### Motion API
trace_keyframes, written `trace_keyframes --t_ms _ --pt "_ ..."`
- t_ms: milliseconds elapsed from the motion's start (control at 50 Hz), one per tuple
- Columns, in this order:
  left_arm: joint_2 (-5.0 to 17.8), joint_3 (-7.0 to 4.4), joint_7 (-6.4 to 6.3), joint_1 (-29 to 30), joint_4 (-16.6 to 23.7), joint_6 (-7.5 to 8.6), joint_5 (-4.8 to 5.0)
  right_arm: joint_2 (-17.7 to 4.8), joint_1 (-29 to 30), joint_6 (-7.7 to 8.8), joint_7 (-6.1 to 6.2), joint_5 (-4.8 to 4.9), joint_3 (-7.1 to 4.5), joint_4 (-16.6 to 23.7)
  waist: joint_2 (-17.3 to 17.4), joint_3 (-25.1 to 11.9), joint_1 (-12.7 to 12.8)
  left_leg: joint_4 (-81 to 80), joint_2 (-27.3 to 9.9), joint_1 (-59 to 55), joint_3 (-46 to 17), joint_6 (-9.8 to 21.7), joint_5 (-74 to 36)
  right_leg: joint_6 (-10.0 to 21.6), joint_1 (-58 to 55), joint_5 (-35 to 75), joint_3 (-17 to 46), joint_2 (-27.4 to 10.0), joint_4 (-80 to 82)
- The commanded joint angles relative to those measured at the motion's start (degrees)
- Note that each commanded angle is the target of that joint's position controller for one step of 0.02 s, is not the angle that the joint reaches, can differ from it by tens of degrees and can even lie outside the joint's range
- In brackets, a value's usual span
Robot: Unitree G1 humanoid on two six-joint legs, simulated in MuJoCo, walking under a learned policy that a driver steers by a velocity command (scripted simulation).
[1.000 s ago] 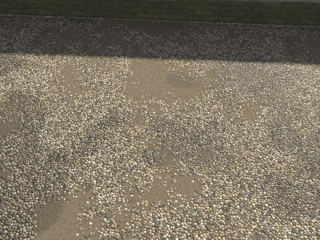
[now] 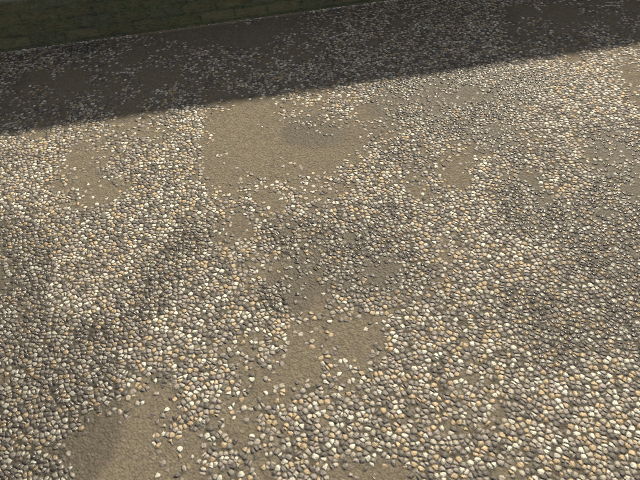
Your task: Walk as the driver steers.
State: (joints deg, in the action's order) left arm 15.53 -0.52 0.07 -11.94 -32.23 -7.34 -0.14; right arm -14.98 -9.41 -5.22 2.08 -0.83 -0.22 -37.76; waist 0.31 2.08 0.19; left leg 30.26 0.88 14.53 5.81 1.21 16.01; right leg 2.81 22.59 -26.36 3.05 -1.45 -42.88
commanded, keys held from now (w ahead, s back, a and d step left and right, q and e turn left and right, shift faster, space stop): e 0.22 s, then no key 0.06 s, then w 0.10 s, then w+q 0.62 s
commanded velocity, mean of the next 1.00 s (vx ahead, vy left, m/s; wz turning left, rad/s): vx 0.25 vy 0.00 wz -0.02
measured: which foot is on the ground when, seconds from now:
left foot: down 0.00-0.04, up 0.06-0.44, down 0.46-1.00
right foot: up 0.00-0.00, down 0.02-1.00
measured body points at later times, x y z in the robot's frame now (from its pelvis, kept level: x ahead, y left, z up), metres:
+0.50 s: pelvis +0.00 +0.01 +0.00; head +0.00 +0.00 +0.45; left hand +0.22 +0.19 -0.08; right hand +0.12 -0.24 -0.10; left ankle +0.01 +0.14 -0.73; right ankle +0.03 -0.11 -0.73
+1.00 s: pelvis +0.02 +0.02 +0.01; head +0.05 +0.03 +0.46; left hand +0.26 +0.24 -0.03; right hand +0.27 -0.20 -0.03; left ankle +0.01 +0.14 -0.73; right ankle +0.03 -0.11 -0.73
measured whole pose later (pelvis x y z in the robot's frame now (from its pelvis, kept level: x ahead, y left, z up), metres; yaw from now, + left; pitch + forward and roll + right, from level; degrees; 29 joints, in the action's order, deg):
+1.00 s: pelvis +0.02 +0.02 +0.01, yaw +2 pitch +1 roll +0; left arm 15.3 4.7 1.0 -3.3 -24.0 -0.6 -6.1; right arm -17.1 -3.0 -6.1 -1.0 -3.5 4.3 -23.6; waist -0.5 1.2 0.5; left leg 30.9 7.4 13.5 -14.9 1.2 17.1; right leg -1.6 15.4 -15.6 -1.6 -2.2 -30.1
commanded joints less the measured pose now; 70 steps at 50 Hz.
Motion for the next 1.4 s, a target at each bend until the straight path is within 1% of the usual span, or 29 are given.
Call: trace_keyframes --t_ms 20,40,60,80,100,120,160,200,280,360,380,400,460,500,520,620,680,700,760,900,920,1060,1080,1240,1260,1300,1320,1340,1400 --pt "4.53 -1.77 1.06 -5.74 2.82 0.72 -0.89 -10.51 5.03 -0.17 -0.75 1.30 -3.09 3.15 2.35 -5.82 2.43 -5.43 -13.68 -3.25 -11.47 10.46 -7.81 4.24 -5.34 8.48 -3.58 1.52 11.92" --pt "6.28 -2.42 1.17 -7.34 2.33 0.92 -1.64 -9.63 5.09 -0.14 -0.71 1.00 -2.97 2.75 -1.57 -4.97 2.50 -0.77 -11.38 2.79 -8.78 7.72 -3.73 6.48 -9.97 13.79 0.38 1.12 11.85" --pt "11.99 -4.20 0.56 -9.08 3.28 1.15 -0.87 -7.63 5.09 -0.28 -0.61 -0.31 -2.32 4.06 -15.75 -3.53 2.30 12.28 -2.56 11.76 0.69 1.32 11.60 12.74 -10.90 17.57 20.97 -9.59 23.41" --pt "13.55 -4.20 0.70 -12.02 4.35 1.93 -1.89 -7.46 10.76 0.18 -0.25 -0.53 -2.37 5.90 -16.81 -2.85 5.98 30.63 5.41 21.99 -5.01 -2.25 23.93 20.40 -12.63 16.28 38.47 -16.69 29.64" --pt "11.55 -3.48 0.32 -9.85 4.68 3.25 -2.14 -7.95 10.55 0.92 -0.49 0.65 -3.14 5.73 -9.48 -3.14 3.79 40.12 4.13 25.18 -13.32 -3.28 20.47 20.48 -12.16 16.63 34.42 -15.32 27.45" --pt "10.88 -3.44 -0.12 -4.56 5.22 3.99 -0.41 -9.82 6.89 1.33 -0.47 0.66 -4.08 4.08 -5.37 -3.30 0.35 46.08 3.42 26.07 -14.24 -3.74 15.51 18.14 -11.54 25.08 28.24 -13.24 23.29" --pt "9.23 -2.61 -0.72 -1.53 5.94 3.76 0.51 -10.05 3.51 1.14 0.29 -1.25 -4.43 2.55 -2.63 -7.53 -0.92 49.24 2.29 24.15 -15.02 -4.41 10.45 15.79 -12.21 34.35 23.53 -11.88 20.36" --pt "8.53 -1.89 -1.95 -1.51 6.05 2.85 0.16 -6.87 4.75 0.45 0.98 -1.17 -3.61 3.77 -3.76 -8.21 -0.93 48.39 3.52 20.43 -13.08 -4.34 7.07 14.14 -8.88 29.15 21.83 -9.01 23.11" --pt "7.83 -1.49 -3.62 -3.86 5.29 1.93 -0.27 -5.89 6.02 0.47 1.71 -0.33 -2.52 4.78 -5.58 -8.93 0.50 37.02 3.64 22.06 -12.73 -5.15 6.30 12.99 -15.79 25.37 21.75 -8.29 22.54" --pt "5.99 -0.46 -4.26 -2.16 4.73 1.95 -0.16 -3.68 5.82 2.82 -0.66 -0.02 -0.52 4.74 -9.55 -8.71 1.64 11.50 1.08 10.00 -11.43 -3.98 8.64 8.43 -11.53 -4.23 21.58 -5.58 26.70" --pt "5.23 -0.05 -3.92 -2.00 4.02 1.87 -0.57 -2.58 4.21 3.13 -1.31 -0.36 0.10 3.87 -11.53 -8.30 1.75 9.23 2.04 2.89 -8.79 -3.86 7.98 7.99 -7.05 -6.21 20.45 -4.37 28.21" --pt "0.99 1.82 -2.82 1.20 5.24 2.20 -1.28 -0.42 5.04 3.39 -2.63 -1.40 1.58 5.07 -11.69 -5.86 0.88 5.88 0.03 0.02 -9.43 -3.62 4.65 7.80 -3.99 -3.57 19.40 -4.44 26.67" --pt "0.67 2.96 -0.95 4.57 6.23 3.23 -0.96 -1.22 3.36 4.16 -3.59 -3.95 3.22 7.09 -8.91 -5.56 0.51 -4.88 -1.81 -7.46 -9.66 0.21 -6.20 4.06 -2.29 4.33 17.89 -2.40 24.02" --pt "0.33 3.60 -0.32 2.20 6.88 4.11 -2.61 -5.36 6.40 4.46 -3.88 -3.11 3.55 8.23 3.53 -5.47 6.64 -8.58 -5.51 -0.45 -17.40 4.97 -7.45 0.76 -8.40 7.25 10.90 1.97 19.57" --pt "2.22 3.38 -0.27 4.23 7.10 4.47 -3.29 -6.33 6.58 4.35 -3.85 -1.45 3.05 8.90 5.59 -3.06 4.72 -14.08 -6.33 5.19 -21.08 6.34 2.66 -1.09 -10.95 7.84 7.67 2.78 16.24" --pt "1.73 4.39 0.34 7.47 8.39 7.11 -4.66 -6.15 6.02 1.86 -2.32 -1.75 3.64 11.25 4.52 -2.25 2.08 -15.28 -5.62 -1.34 -24.73 7.44 -0.55 -3.67 -8.80 14.69 3.30 1.88 16.95" --pt "1.66 4.55 0.62 9.93 9.57 8.34 -4.83 -6.37 6.00 0.41 -1.85 -2.14 3.45 12.90 4.10 -3.85 0.47 -12.85 -3.92 -4.23 -24.84 6.69 -6.17 -4.23 -8.83 17.27 1.48 1.52 16.65" --pt "2.52 4.35 0.65 10.17 9.99 8.48 -4.14 -6.79 5.91 0.04 -2.08 -1.37 3.33 13.69 2.91 -4.53 0.06 -11.08 -3.67 -5.73 -23.98 6.59 -13.57 -4.37 -9.11 21.76 1.45 1.06 16.97" --pt "2.60 4.54 0.51 11.13 11.04 8.43 -4.97 -6.27 5.62 -0.83 -2.51 -2.23 3.29 14.88 0.09 -8.61 -0.48 -6.88 -1.51 -6.58 -22.48 5.56 -23.98 -3.92 -13.17 29.18 0.20 0.09 15.38" --pt "4.30 3.78 0.63 11.21 12.64 7.67 -5.77 -7.63 9.03 -1.03 -2.55 -2.32 2.65 18.24 -0.40 -10.51 0.34 -3.53 0.32 -0.22 -23.70 4.25 -27.05 -4.07 -18.72 32.65 -2.47 -1.56 12.52" --pt "3.92 4.15 0.96 12.93 14.06 7.84 -5.73 -6.93 9.29 -0.39 -3.04 -3.12 3.06 19.42 0.10 -10.13 -0.29 -2.13 0.59 0.67 -22.52 3.57 -30.73 -4.47 -17.96 36.56 -2.61 -2.28 11.91" --pt "4.48 3.21 0.68 12.18 14.35 7.59 -6.07 -7.99 10.34 0.67 -3.14 -2.29 2.58 21.22 -0.31 -13.27 0.39 -1.01 0.98 5.20 -26.10 2.48 -29.75 -4.59 -20.73 30.81 -5.12 -3.25 10.50" --pt "4.95 2.63 0.47 10.40 13.09 7.42 -6.07 -9.01 10.31 0.26 -2.69 -1.29 2.01 20.70 0.05 -14.66 1.07 -2.56 1.03 6.08 -28.62 3.08 -23.65 -3.98 -22.66 25.06 -5.38 -2.76 10.75" --pt "3.09 2.05 0.65 10.15 11.54 8.07 -5.93 -7.43 10.04 -0.60 -2.38 -0.69 1.47 20.76 2.33 -9.98 0.97 -4.36 2.14 15.14 -32.67 2.59 -4.73 -1.73 -25.00 13.47 -8.12 -3.06 12.68" --pt "4.20 1.52 0.06 8.58 10.64 7.85 -4.66 -7.17 7.33 -0.67 -1.81 -0.24 1.06 19.45 2.19 -10.98 0.38 -2.49 2.36 14.53 -31.59 1.95 5.08 -0.83 -23.96 6.53 -7.58 -4.89 15.54" --pt "5.18 1.67 -0.45 10.07 9.65 8.59 -4.32 -4.43 7.06 -0.67 -2.52 0.64 1.55 19.50 -6.53 -4.89 -0.54 3.14 3.07 16.40 -24.27 -1.81 11.00 2.02 -19.93 -0.26 -2.05 -10.79 23.35" --pt "6.41 1.20 -1.03 8.95 8.58 8.79 -4.28 -3.17 8.71 -0.28 -2.02 0.57 1.82 19.55 -7.54 -5.48 -0.11 5.47 2.52 14.41 -19.95 -2.46 8.95 3.67 -18.12 -3.79 -0.52 -13.11 27.04" --pt "4.93 1.86 -0.81 12.29 9.08 8.50 -4.15 -1.60 7.19 0.49 -2.18 -1.12 2.61 19.21 -7.08 -2.19 -1.74 9.03 1.83 11.24 -16.81 -3.92 9.34 5.36 -11.34 -2.63 0.65 -15.71 29.73" --pt "5.43 2.02 -0.72 11.63 6.46 8.74 -2.33 -0.86 2.80 1.14 -2.25 -1.69 2.73 16.92 -1.10 -2.77 -2.75 5.98 0.03 4.06 -14.42 -2.58 5.74 3.75 -8.09 -2.54 -5.57 -12.57 27.37"
Keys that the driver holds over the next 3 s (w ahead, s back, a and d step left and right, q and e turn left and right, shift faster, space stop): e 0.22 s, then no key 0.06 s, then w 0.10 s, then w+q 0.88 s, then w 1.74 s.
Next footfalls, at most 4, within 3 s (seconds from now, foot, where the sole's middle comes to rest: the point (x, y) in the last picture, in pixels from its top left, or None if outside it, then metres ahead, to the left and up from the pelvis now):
0.02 right None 0.07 -0.11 -0.77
0.46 left None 0.05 0.15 -0.77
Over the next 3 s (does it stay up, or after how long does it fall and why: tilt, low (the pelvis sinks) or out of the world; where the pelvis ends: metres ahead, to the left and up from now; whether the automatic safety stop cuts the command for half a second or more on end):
stays up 0.03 0.00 0.02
